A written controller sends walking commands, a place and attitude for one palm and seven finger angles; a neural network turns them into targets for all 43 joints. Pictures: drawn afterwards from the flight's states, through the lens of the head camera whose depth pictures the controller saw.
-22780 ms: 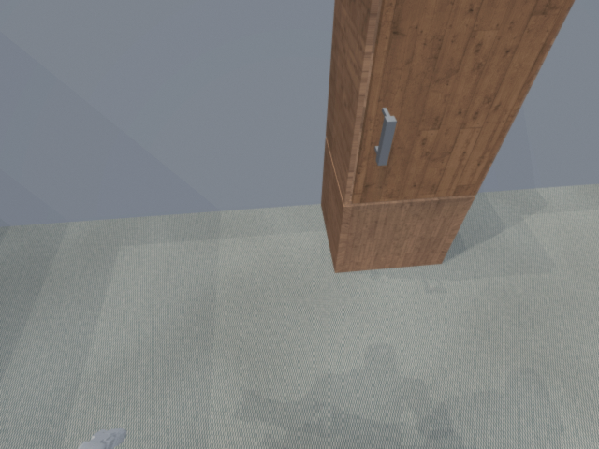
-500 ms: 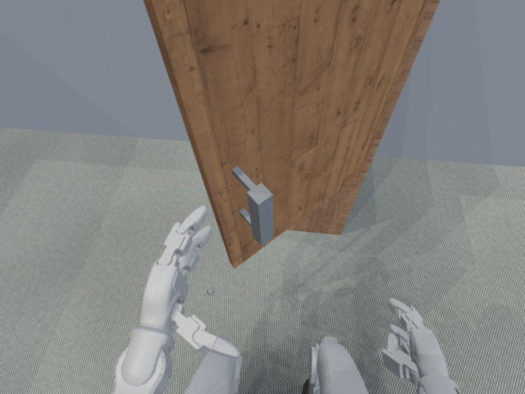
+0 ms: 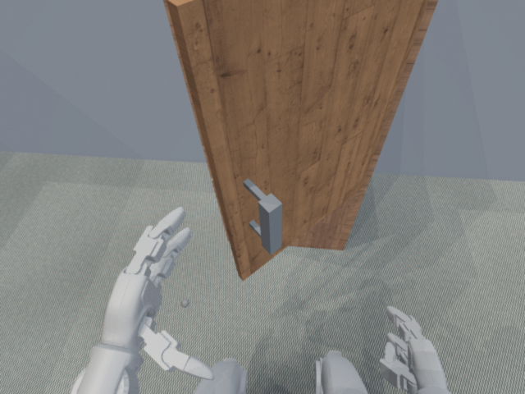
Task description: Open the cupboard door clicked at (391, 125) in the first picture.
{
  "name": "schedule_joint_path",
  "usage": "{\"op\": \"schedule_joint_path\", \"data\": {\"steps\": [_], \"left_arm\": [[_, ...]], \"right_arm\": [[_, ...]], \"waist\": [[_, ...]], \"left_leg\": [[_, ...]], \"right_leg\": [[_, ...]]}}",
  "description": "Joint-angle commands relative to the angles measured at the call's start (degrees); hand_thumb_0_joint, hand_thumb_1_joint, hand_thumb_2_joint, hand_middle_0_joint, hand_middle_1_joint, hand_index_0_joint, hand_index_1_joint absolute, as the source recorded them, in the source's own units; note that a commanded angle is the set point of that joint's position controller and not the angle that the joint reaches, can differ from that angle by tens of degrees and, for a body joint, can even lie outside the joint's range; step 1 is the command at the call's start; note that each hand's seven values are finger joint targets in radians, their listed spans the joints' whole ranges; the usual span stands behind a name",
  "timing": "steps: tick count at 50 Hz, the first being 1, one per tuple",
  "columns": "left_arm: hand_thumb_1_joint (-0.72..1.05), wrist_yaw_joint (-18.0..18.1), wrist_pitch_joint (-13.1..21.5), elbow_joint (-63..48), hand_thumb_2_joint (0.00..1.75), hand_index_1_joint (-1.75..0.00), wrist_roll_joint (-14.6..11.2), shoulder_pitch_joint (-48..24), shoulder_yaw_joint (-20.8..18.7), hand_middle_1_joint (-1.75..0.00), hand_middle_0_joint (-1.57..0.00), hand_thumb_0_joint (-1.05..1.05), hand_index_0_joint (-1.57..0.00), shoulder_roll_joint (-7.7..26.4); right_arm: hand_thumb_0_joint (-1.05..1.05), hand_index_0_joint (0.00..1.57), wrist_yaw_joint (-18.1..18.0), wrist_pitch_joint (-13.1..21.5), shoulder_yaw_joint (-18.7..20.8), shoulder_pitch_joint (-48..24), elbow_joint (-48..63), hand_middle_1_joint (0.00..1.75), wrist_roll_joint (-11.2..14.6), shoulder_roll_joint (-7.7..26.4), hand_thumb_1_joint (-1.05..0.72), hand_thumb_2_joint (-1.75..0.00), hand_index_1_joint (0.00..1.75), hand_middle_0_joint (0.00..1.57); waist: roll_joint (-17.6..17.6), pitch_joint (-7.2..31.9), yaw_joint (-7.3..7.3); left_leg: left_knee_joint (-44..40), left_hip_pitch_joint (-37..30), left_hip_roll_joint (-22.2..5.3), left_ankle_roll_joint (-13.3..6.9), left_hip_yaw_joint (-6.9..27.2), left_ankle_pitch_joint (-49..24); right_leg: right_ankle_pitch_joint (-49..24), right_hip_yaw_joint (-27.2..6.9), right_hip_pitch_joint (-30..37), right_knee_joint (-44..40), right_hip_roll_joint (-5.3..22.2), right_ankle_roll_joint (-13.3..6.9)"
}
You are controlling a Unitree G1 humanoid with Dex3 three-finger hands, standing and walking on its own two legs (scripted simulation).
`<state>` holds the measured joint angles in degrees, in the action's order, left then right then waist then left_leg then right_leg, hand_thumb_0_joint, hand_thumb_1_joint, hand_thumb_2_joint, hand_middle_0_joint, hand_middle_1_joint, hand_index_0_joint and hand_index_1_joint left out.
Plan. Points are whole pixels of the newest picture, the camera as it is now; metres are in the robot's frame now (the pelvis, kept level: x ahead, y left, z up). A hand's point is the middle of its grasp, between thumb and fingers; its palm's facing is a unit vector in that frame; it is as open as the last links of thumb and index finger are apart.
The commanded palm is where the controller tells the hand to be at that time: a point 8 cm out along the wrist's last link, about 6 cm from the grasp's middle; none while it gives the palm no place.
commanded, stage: draw the hand back to the body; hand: left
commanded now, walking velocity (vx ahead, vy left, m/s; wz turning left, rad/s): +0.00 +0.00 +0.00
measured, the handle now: (261, 217) +0.38 +0.03 +0.03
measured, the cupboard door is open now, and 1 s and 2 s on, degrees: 45 45 45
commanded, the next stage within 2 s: step back with the hand held close in 1.34 s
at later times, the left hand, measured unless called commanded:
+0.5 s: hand (89, 280) +0.22 +0.19 +0.16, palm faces +0.15 -0.92 -0.37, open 14.5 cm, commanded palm +0.19 +0.25 +0.19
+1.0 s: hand out of the picture +0.24 +0.27 +0.27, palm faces +0.46 -0.77 -0.44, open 8.6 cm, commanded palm +0.19 +0.30 +0.28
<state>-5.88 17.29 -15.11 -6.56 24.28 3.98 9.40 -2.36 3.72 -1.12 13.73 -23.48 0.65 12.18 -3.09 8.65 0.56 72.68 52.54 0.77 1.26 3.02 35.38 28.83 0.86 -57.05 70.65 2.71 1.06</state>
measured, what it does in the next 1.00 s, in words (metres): rises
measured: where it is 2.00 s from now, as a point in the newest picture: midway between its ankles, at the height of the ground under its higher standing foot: outside the picture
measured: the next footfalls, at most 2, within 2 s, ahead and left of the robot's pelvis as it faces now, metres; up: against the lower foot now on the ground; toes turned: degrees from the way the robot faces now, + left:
none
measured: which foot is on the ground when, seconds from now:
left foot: down 0.00-1.00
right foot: down 0.00-1.00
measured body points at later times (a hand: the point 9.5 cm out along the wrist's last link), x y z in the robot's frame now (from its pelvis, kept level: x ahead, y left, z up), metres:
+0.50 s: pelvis +0.03 +0.01 +0.07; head +0.03 -0.01 +0.52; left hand +0.21 +0.24 +0.18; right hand +0.20 -0.22 +0.00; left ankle +0.00 +0.13 -0.63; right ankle +0.05 -0.13 -0.63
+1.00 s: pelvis +0.04 +0.01 +0.11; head +0.02 -0.01 +0.56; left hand +0.21 +0.31 +0.29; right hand +0.23 -0.21 +0.03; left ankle +0.00 +0.13 -0.63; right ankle +0.05 -0.13 -0.63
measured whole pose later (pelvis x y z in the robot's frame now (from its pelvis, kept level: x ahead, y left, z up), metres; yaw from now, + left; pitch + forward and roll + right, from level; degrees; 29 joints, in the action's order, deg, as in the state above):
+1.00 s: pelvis +0.04 +0.01 +0.11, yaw -1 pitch -3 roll -1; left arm 7.2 5.8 -21.7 -1.4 25.8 -20.4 20.5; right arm -6.8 9.7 -2.3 12.0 -35.8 -0.6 12.8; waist -4.0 -0.2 4.1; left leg 29.0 5.7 -0.8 0.4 1.4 19.9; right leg 14.1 0.6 -10.4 28.0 1.4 1.6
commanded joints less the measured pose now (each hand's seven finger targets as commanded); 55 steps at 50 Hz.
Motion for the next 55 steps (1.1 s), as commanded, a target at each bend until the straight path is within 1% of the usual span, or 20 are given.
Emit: {"op": "schedule_joint_path", "data": {"steps": [1,5,8,9,12,13,14,15,16,17,19,22,26,32,39,43,48,51,52,55], "left_arm": [[-0.50,-0.6,-1.6,-9.4,0.30,-0.30,-1.9,-0.9,-3.5,-0.30,-0.15,0.00,-0.15,3.4],[-0.50,-1.0,-0.1,-12.5,0.30,-0.30,-3.5,-0.8,-7.8,-0.30,-0.15,0.00,-0.15,6.1],[-0.50,-1.7,1.8,-16.9,0.30,-0.30,-4.5,-0.1,-9.0,-0.30,-0.15,0.00,-0.15,7.5],[-0.47,-1.9,2.1,-17.8,0.32,-0.30,-5.0,0.1,-9.8,-0.30,-0.15,0.00,-0.15,8.1],[-0.36,-3.2,1.2,-17.3,0.36,-0.30,-5.7,2.1,-9.7,-0.30,-0.16,0.00,-0.16,7.9],[-0.32,-3.5,0.4,-16.6,0.37,-0.30,-6.0,1.9,-10.6,-0.30,-0.16,0.00,-0.16,8.8],[-0.29,3.8,-4.0,-17.9,0.39,-0.30,2.3,2.9,-12.5,-0.30,-0.16,0.00,-0.16,16.7],[-0.26,7.0,-6.6,-18.0,0.40,-0.30,3.1,5.1,-10.8,-0.30,-0.16,0.00,-0.16,12.1],[-0.22,8.5,-7.9,-18.6,0.42,-0.30,3.5,5.8,-10.7,-0.30,-0.16,0.00,-0.16,11.2],[-0.18,9.5,-9.0,-18.4,0.43,-0.30,4.5,7.1,-9.1,-0.30,-0.16,0.00,-0.16,9.5],[-0.12,11.1,-10.6,-18.8,0.47,-0.30,5.2,7.2,-11.3,-0.30,-0.16,0.00,-0.16,11.8],[-0.01,12.9,-11.2,-19.2,0.51,-0.30,5.7,6.8,-13.5,-0.30,-0.17,0.00,-0.17,13.6],[0.13,14.3,-11.2,-20.5,0.57,-0.30,6.0,4.3,-16.8,-0.30,-0.17,0.00,-0.17,16.1],[0.34,15.0,-10.4,-20.7,0.66,-0.30,6.2,1.4,-19.5,-0.30,-0.18,0.00,-0.18,16.7],[0.58,14.5,-9.4,-18.6,0.76,-0.30,5.4,0.9,-25.5,-0.30,-0.19,0.00,-0.19,18.6],[0.73,14.5,-8.5,-19.2,0.82,-0.30,5.1,-2.0,-29.0,-0.30,-0.19,0.00,-0.19,20.6],[0.90,14.5,-7.7,-19.2,0.90,-0.30,4.7,-4.6,-32.9,-0.30,-0.20,0.00,-0.20,22.6],[0.90,13.5,-8.1,-14.6,0.90,-0.30,4.6,-2.8,-29.0,-0.30,-0.20,0.00,-0.20,17.9],[0.90,13.4,-8.3,-14.6,0.90,-0.30,4.5,-2.8,-28.4,-0.30,-0.20,0.00,-0.20,17.6],[0.90,13.3,-8.2,-15.5,0.90,-0.30,4.6,-3.3,-29.4,-0.30,-0.20,0.00,-0.20,18.9]], "right_arm": [[0.00,0.20,-1.4,3.5,2.3,-3.2,11.1,0.30,0.9,7.4,-0.90,-0.90,0.30,0.20],[0.00,0.20,-2.2,4.7,1.9,-2.2,11.1,0.30,0.7,7.2,-0.90,-0.90,0.30,0.20],[0.00,0.20,-2.2,5.7,1.7,-1.6,11.2,0.30,0.8,7.0,-0.90,-0.90,0.30,0.20],[0.00,0.20,-2.2,5.9,1.6,-1.1,11.0,0.30,0.8,7.0,-0.90,-0.90,0.30,0.20],[0.00,0.20,-2.2,6.5,1.5,-1.0,10.4,0.30,1.2,7.1,-0.90,-0.90,0.30,0.20],[0.00,0.20,-2.1,6.6,1.5,-0.7,9.9,0.30,1.4,7.2,-0.90,-0.90,0.30,0.20],[0.00,0.20,-3.8,5.2,1.7,-0.3,9.5,0.30,0.6,6.9,-0.90,-0.90,0.30,0.20],[0.00,0.20,-4.3,4.9,1.3,-0.2,10.0,0.30,0.5,5.8,-0.90,-0.90,0.30,0.20],[0.00,0.20,-4.4,5.0,1.3,-0.4,9.7,0.30,0.4,6.0,-0.90,-0.90,0.30,0.20],[0.00,0.20,-4.4,4.8,1.0,-0.2,8.9,0.30,0.2,5.7,-0.90,-0.90,0.30,0.20],[0.00,0.20,-4.6,4.2,1.1,-0.6,8.0,0.30,0.1,6.0,-0.90,-0.90,0.30,0.20],[0.00,0.20,-5.1,4.8,0.7,-1.8,7.0,0.30,-0.3,6.0,-0.90,-0.90,0.30,0.20],[0.00,0.20,-5.6,6.3,0.4,-3.2,5.2,0.30,-0.4,6.3,-0.90,-0.90,0.30,0.20],[0.00,0.20,-5.5,8.4,0.1,-4.2,1.8,0.30,-0.6,6.2,-0.90,-0.90,0.30,0.20],[0.00,0.20,-5.0,9.1,0.5,-6.4,-1.1,0.30,-0.8,5.8,-0.90,-0.90,0.30,0.20],[0.00,0.20,-4.9,9.1,0.7,-7.3,-2.3,0.30,-1.0,5.8,-0.90,-0.90,0.30,0.20],[0.00,0.20,-4.8,9.4,1.0,-8.2,-3.7,0.30,-1.2,5.8,-0.90,-0.90,0.30,0.20],[0.00,0.20,-4.3,9.2,1.4,-8.1,-4.6,0.30,-1.2,6.3,-0.90,-0.90,0.30,0.20],[0.00,0.20,-4.1,9.0,1.5,-8.0,-4.5,0.30,-1.1,6.4,-0.90,-0.90,0.30,0.20],[0.00,0.20,-4.0,8.7,1.9,-8.5,-4.4,0.30,-1.2,6.6,-0.90,-0.90,0.30,0.20]], "waist": [[8.2,5.9,-1.95],[5.7,6.8,-0.92],[0.6,8.5,-0.31],[0.2,8.8,-0.30],[-1.8,6.4,-0.79],[-0.5,5.0,-1.04],[-1.8,7.6,1.39],[-0.9,4.3,0.07],[0.5,3.9,0.04],[-1.7,2.1,0.16],[-1.0,1.3,0.37],[3.3,1.2,0.68],[2.0,0.6,1.14],[-0.7,-2.4,1.54],[2.2,-4.8,2.74],[-0.5,-5.4,3.11],[-1.3,-5.7,3.48],[-0.3,-9.0,2.97],[1.2,-9.1,2.74],[1.8,-7.3,3.17]], "left_leg": [[-16.7,-2.9,1.7,-1.7,-1.0,-5.8],[-18.7,-7.0,1.6,-1.5,-1.2,-7.8],[-20.6,-11.3,1.6,-1.3,-1.2,-12.0],[-21.2,-12.3,1.5,-1.2,-1.2,-13.3],[-22.9,-14.3,1.1,-1.1,-1.0,-15.4],[-23.6,-14.4,0.9,-1.0,-0.7,-15.0],[-27.5,-17.3,0.3,-1.5,-2.2,-16.8],[-28.5,-18.0,0.4,-1.5,-2.1,-17.2],[-28.9,-18.3,0.3,-1.4,-1.5,-18.7],[-29.3,-19.4,0.0,-1.4,-2.2,-21.1],[-30.3,-21.7,-0.3,-1.5,-2.7,-23.2],[-33.0,-24.5,-0.7,-1.7,-2.4,-25.4],[-36.5,-28.3,-0.6,-1.8,-2.9,-25.4],[-41.4,-33.5,-0.7,-1.5,-2.9,-28.4],[-46.0,-37.5,-1.1,-1.4,-3.6,-31.5],[-48.2,-39.3,-1.1,-1.3,-4.1,-31.6],[-49.7,-41.7,-1.1,-1.5,-4.6,-32.9],[-50.7,-42.2,-1.3,-1.6,-4.7,-32.1],[-51.2,-42.3,-1.5,-1.6,-4.6,-32.3],[-51.7,-43.4,-1.4,-2.0,-4.8,-32.0]], "right_leg": [[1.6,1.3,17.0,-18.1,-2.6,-1.7],[-0.9,1.7,19.6,-18.8,-2.8,-1.9],[-6.1,2.3,22.4,-18.8,-3.1,-2.2],[-7.7,2.5,23.4,-19.0,-3.1,-2.2],[-9.8,3.2,24.6,-20.3,-3.4,-2.0],[-9.6,3.4,25.0,-21.0,-3.5,-2.0],[-10.5,1.0,29.3,-24.2,-1.8,-2.5],[-10.8,1.8,29.0,-25.4,-1.9,-2.2],[-11.6,2.1,29.7,-26.1,-2.0,-2.2],[-13.2,2.4,30.3,-26.4,-1.8,-2.0],[-15.5,2.7,32.5,-28.0,-1.9,-1.8],[-18.0,2.9,36.7,-30.6,-2.0,-1.6],[-18.5,2.7,40.7,-34.1,-1.9,-1.6],[-20.2,3.1,44.2,-38.1,-1.9,-1.5],[-23.9,3.1,49.3,-42.4,-2.3,-1.2],[-24.3,2.8,51.5,-44.6,-2.3,-1.4],[-25.8,2.5,53.1,-46.6,-2.4,-1.4],[-24.7,2.7,52.0,-48.3,-2.5,-1.2],[-24.7,2.8,52.3,-48.2,-2.6,-1.1],[-24.6,2.5,53.2,-48.8,-2.7,-1.0]]}}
